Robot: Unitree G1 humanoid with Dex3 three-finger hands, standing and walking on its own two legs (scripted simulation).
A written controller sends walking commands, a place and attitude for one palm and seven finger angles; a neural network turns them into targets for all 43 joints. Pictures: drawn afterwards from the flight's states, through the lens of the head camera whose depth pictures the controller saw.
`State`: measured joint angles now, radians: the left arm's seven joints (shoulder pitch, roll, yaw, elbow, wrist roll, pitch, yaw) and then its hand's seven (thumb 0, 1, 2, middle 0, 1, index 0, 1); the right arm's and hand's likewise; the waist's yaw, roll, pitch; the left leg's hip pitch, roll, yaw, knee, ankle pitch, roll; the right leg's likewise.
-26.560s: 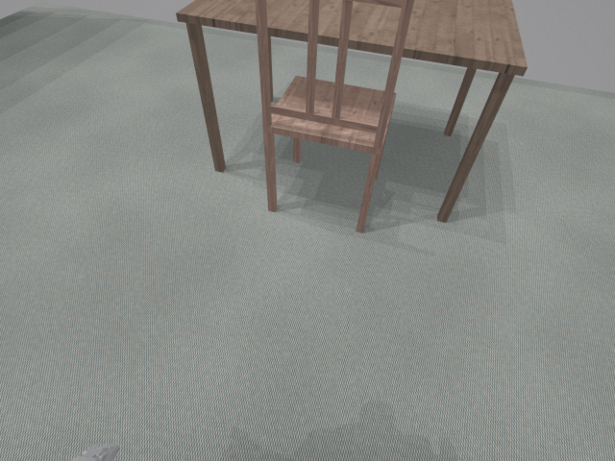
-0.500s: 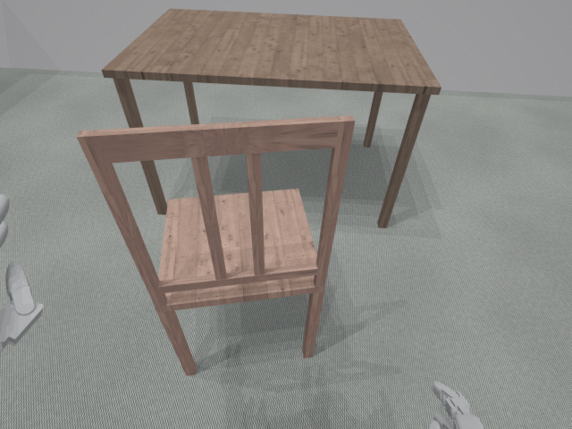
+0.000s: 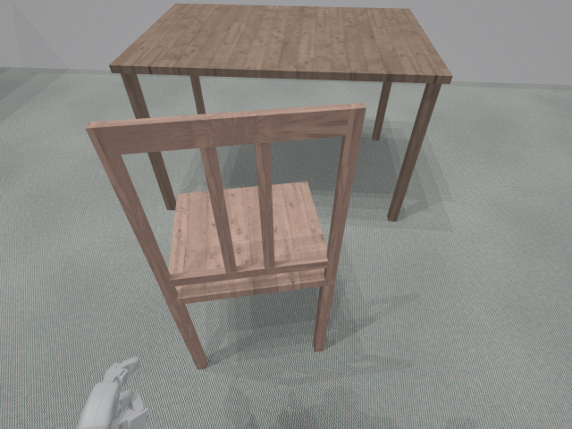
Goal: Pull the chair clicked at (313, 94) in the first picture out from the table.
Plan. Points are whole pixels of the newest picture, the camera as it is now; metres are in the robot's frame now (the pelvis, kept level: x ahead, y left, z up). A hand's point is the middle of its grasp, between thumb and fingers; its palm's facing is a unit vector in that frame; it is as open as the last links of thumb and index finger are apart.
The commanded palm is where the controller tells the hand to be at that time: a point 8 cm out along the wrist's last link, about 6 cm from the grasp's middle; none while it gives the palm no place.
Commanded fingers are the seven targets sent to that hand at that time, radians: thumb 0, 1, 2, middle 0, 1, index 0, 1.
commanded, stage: let the arm hang, fingers relaxed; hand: left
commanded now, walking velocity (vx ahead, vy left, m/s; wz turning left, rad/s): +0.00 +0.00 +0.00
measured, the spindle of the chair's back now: (221, 218) +0.52 +0.16 -0.04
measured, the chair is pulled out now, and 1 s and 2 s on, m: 0.55 0.55 0.55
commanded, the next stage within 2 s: look to check the result in 0.92 s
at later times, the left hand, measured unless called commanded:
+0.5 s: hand out of the picture +0.00 +0.15 -0.16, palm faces +0.05 -0.98 -0.19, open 7.3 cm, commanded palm none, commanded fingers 0.00 0.90 0.90 -0.20 -0.30 -0.20 -0.30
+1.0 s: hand out of the picture +0.04 +0.13 -0.16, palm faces +0.06 -0.98 -0.19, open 7.3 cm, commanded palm none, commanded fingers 0.00 0.90 0.90 -0.20 -0.30 -0.20 -0.30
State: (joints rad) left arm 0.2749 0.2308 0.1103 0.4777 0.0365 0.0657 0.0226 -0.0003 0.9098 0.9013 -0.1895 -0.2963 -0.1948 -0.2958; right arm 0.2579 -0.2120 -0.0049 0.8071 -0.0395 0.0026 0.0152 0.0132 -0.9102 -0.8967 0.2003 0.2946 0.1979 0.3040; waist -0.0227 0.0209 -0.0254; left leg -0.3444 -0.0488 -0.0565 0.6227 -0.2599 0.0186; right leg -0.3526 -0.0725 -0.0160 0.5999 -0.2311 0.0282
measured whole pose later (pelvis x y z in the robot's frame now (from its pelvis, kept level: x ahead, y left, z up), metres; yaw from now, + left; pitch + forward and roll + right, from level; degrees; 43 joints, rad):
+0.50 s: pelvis +0.04 -0.02 +0.01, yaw +0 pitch -1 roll +0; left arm 0.36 0.14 -0.01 1.07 0.00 0.02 0.03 0.00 0.92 0.90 -0.19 -0.30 -0.20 -0.30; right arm 0.35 -0.13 0.01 1.04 -0.01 0.00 -0.03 0.01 -0.91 -0.90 0.20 0.29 0.20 0.30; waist 0.01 0.02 0.05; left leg -0.23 -0.01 -0.08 0.51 -0.27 -0.01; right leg -0.23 -0.04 -0.04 0.49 -0.24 0.02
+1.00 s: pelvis +0.04 -0.04 +0.01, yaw +1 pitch -1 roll +0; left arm 0.30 0.13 0.01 1.05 0.00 0.02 0.03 0.00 0.92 0.90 -0.20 -0.30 -0.20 -0.30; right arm 0.36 -0.13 0.00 1.06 -0.02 0.00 -0.03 0.01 -0.91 -0.90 0.20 0.29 0.20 0.30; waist 0.00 0.02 0.05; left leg -0.22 0.01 -0.10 0.50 -0.26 -0.03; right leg -0.23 -0.02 -0.06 0.49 -0.24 -0.01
